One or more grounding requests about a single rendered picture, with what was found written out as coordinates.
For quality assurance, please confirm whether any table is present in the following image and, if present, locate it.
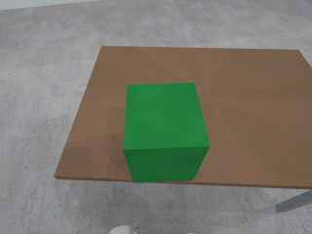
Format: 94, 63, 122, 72
54, 46, 312, 213

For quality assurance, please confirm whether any carton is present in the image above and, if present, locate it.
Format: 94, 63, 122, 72
123, 83, 210, 183

